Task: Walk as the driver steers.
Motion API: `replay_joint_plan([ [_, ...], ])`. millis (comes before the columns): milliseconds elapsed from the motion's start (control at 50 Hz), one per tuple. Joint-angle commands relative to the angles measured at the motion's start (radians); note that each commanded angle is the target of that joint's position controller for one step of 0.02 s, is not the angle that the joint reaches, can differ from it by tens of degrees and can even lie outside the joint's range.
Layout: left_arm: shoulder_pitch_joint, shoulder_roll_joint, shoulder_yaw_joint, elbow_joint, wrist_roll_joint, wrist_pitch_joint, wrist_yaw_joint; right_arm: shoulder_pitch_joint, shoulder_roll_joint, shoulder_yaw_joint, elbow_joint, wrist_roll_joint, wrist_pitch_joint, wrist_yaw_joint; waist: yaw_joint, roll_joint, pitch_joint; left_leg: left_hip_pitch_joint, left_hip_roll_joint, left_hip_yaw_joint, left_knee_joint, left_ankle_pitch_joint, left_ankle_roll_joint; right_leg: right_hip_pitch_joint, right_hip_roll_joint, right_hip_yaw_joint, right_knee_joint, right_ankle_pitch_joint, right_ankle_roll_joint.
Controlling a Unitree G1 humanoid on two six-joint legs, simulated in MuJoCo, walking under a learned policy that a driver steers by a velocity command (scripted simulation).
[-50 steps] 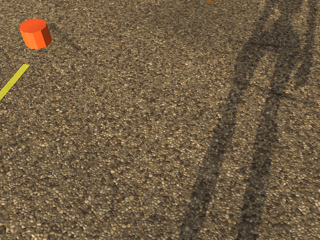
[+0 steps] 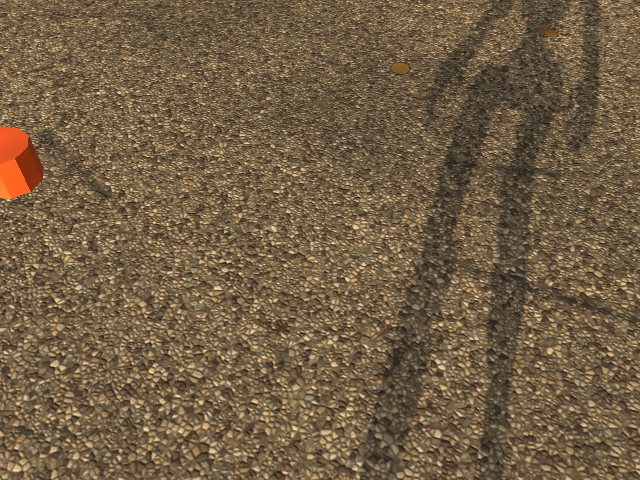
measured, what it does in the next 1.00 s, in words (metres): walks ahead: right foot, then left foot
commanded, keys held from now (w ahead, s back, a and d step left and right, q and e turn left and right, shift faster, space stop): w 0.52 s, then w+e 0.48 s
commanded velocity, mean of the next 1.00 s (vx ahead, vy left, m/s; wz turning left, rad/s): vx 0.50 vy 0.00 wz -0.17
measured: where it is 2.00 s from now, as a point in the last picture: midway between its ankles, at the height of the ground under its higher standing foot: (421, 291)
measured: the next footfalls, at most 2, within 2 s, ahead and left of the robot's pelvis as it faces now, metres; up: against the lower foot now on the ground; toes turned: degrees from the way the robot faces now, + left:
right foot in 0.30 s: +0.33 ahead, -0.17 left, +0.00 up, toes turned -2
left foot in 0.84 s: +0.64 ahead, +0.06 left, +0.00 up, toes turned -6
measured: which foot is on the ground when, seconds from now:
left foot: down 0.00-0.32, up 0.34-0.82, down 0.84-1.00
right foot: up 0.00-0.28, down 0.30-0.84, up 0.86-1.00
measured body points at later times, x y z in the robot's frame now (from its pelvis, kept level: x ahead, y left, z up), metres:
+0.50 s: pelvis +0.28 -0.08 +0.00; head +0.29 -0.10 +0.45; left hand +0.33 +0.18 -0.12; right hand +0.37 -0.35 -0.14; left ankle +0.29 +0.08 -0.66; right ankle +0.29 -0.16 -0.74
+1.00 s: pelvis +0.54 -0.03 +0.00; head +0.57 -0.02 +0.44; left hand +0.65 +0.23 -0.14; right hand +0.60 -0.31 -0.12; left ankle +0.60 +0.07 -0.74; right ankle +0.47 -0.17 -0.65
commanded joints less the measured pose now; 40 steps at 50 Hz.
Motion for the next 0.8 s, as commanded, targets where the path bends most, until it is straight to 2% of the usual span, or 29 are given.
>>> replay_joint_plan([
  [20,0.032,0.044,0.012,-0.043,0.012,0.004,0.006,-0.040,-0.133,-0.021,-0.055,0.002,-0.017,-0.020,0.046,0.075,0.055,-0.103,0.280,-0.207,-0.201,0.074,0.171,-0.022,-0.042,0.002,-0.145,0.160,0.027],
  [100,-0.129,0.028,0.006,-0.085,0.003,-0.007,-0.006,0.040,-0.161,-0.026,-0.038,0.018,-0.004,-0.034,-0.012,0.077,0.055,-0.018,0.264,-0.159,-0.184,0.087,0.126,0.013,0.005,-0.037,-0.431,0.306,0.035],
  [160,-0.217,0.032,0.002,-0.113,-0.008,-0.010,-0.023,0.095,-0.169,-0.029,-0.015,0.026,0.007,-0.035,-0.046,0.087,0.073,0.073,0.295,-0.165,-0.151,0.060,0.121,0.014,0.025,-0.047,-0.530,0.281,0.034],
  [200,-0.251,0.043,0.003,-0.135,-0.010,-0.016,-0.036,0.113,-0.170,-0.032,-0.004,0.026,0.017,-0.036,-0.048,0.092,0.082,0.146,0.328,-0.179,-0.111,0.062,0.112,0.006,0.033,-0.042,-0.578,0.216,0.014],
  [240,-0.226,0.065,0.010,-0.140,-0.010,-0.025,-0.046,0.103,-0.182,-0.038,-0.003,0.027,0.028,-0.039,-0.020,0.106,0.067,0.189,0.351,-0.192,-0.055,0.119,0.096,0.066,0.050,-0.052,-0.619,0.136,-0.014],
  [260,-0.169,0.084,0.020,-0.128,-0.009,-0.029,-0.048,0.082,-0.189,-0.039,-0.007,0.026,0.033,-0.039,0.018,0.116,0.037,0.190,0.343,-0.181,0.010,0.241,0.082,0.157,0.075,-0.074,-0.640,0.109,-0.031],
  [280,-0.036,0.121,0.042,-0.088,-0.008,-0.032,-0.045,0.065,-0.176,-0.034,-0.013,0.021,0.039,-0.039,0.085,0.107,-0.039,0.169,0.294,-0.140,0.167,0.402,0.059,0.331,0.109,-0.100,-0.661,0.103,-0.057],
  [300,0.170,0.195,0.069,-0.038,-0.001,-0.034,-0.037,0.055,-0.137,-0.016,-0.036,0.006,0.038,-0.038,0.162,0.049,-0.187,0.018,0.233,-0.082,0.445,0.353,0.023,0.630,0.009,0.011,-0.633,0.126,-0.116],
  [320,0.297,0.309,0.097,-0.012,0.015,-0.025,-0.035,0.158,-0.018,0.020,-0.053,0.003,0.015,-0.029,0.143,-0.205,-0.329,-0.409,0.060,-0.013,0.851,-0.051,-0.057,1.032,-0.239,0.450,-0.697,0.019,-0.274],
  [340,0.311,0.225,0.074,-0.008,0.012,-0.024,-0.039,0.158,-0.064,0.012,-0.036,0.021,-0.012,-0.024,0.151,-0.215,-0.390,-0.551,0.048,-0.168,1.011,-0.420,-0.046,1.067,-0.285,0.692,-0.831,-0.067,-0.306],
  [360,0.214,0.165,0.053,-0.024,0.006,-0.026,-0.039,0.064,-0.158,-0.013,-0.063,0.048,-0.026,-0.020,0.130,-0.145,-0.233,-0.635,0.112,-0.181,1.065,-0.360,-0.024,0.938,-0.252,0.546,-0.838,-0.070,-0.246],
  [380,0.114,0.127,0.040,-0.049,0.005,-0.023,-0.039,-0.002,-0.163,-0.015,-0.080,0.048,-0.027,-0.024,0.099,-0.072,-0.149,-0.611,0.170,-0.152,1.032,-0.259,-0.018,0.789,-0.209,0.395,-0.857,0.004,-0.210],
  [400,0.047,0.095,0.029,-0.059,0.008,-0.022,-0.045,-0.035,-0.149,-0.019,-0.085,0.034,-0.020,-0.031,0.071,-0.019,-0.082,-0.570,0.203,-0.136,0.965,-0.189,-0.025,0.656,-0.163,0.295,-0.896,0.072,-0.192],
  [420,0.019,0.072,0.022,-0.059,0.014,-0.024,-0.049,-0.026,-0.134,-0.025,-0.083,0.024,-0.006,-0.036,0.037,-0.032,-0.050,-0.508,0.232,-0.138,0.904,-0.141,-0.029,0.568,-0.122,0.219,-0.932,0.115,-0.172],
  [460,0.038,0.072,0.023,-0.035,0.017,-0.029,-0.053,0.009,-0.088,-0.022,-0.072,0.020,0.020,-0.038,0.011,-0.043,-0.032,-0.446,0.235,-0.121,0.861,-0.095,-0.042,0.492,-0.090,0.143,-0.974,0.199,-0.178],
  [480,0.058,0.086,0.027,-0.022,0.017,-0.031,-0.050,0.003,-0.085,-0.024,-0.077,0.019,0.027,-0.040,0.005,-0.035,-0.019,-0.462,0.237,-0.118,0.837,-0.068,-0.050,0.486,-0.086,0.115,-0.985,0.250,-0.186],
  [520,0.096,0.110,0.034,-0.001,0.018,-0.030,-0.039,-0.066,-0.090,-0.028,-0.104,0.013,0.030,-0.042,0.014,-0.017,0.005,-0.532,0.241,-0.118,0.745,0.010,-0.064,0.509,-0.089,0.084,-0.999,0.315,-0.191],
  [560,0.137,0.109,0.032,0.014,0.011,-0.021,-0.028,-0.161,-0.085,-0.030,-0.139,0.004,0.026,-0.042,0.035,-0.011,0.024,-0.565,0.236,-0.112,0.614,0.097,-0.077,0.526,-0.079,0.078,-1.006,0.325,-0.186],
  [640,0.197,0.133,0.037,0.032,-0.001,-0.010,-0.012,-0.312,-0.072,-0.024,-0.180,0.013,0.011,-0.032,0.076,-0.017,0.052,-0.506,0.184,-0.093,0.363,0.227,-0.091,0.539,-0.054,0.068,-1.011,0.225,-0.166],
  [720,0.248,0.134,0.044,0.055,-0.012,0.003,-0.002,-0.409,-0.083,-0.021,-0.216,0.022,-0.006,-0.013,0.096,-0.033,0.080,-0.470,0.160,-0.109,0.243,0.201,-0.087,0.605,-0.087,0.117,-0.952,0.182,-0.160],
  [780,0.226,0.152,0.057,0.050,-0.012,0.017,0.007,-0.367,-0.126,-0.036,-0.216,0.023,-0.022,-0.006,0.052,-0.058,0.055,-0.346,0.140,-0.111,0.192,0.109,-0.068,0.631,-0.110,0.164,-0.873,0.219,-0.136],
  [800,0.208,0.152,0.058,0.043,-0.010,0.022,0.007,-0.301,-0.147,-0.047,-0.200,0.023,-0.026,-0.009,0.013,-0.065,0.020,-0.244,0.123,-0.093,0.176,0.070,-0.055,0.622,-0.091,0.160,-0.804,0.303,-0.122],
])
Velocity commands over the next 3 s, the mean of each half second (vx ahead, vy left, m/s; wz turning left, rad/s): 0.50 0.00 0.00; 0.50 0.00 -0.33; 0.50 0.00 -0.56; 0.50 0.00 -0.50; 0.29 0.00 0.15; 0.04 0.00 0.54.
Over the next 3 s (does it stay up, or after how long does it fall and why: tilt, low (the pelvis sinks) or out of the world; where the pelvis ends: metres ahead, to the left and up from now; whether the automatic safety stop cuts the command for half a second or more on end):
stays up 1.18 -0.41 0.00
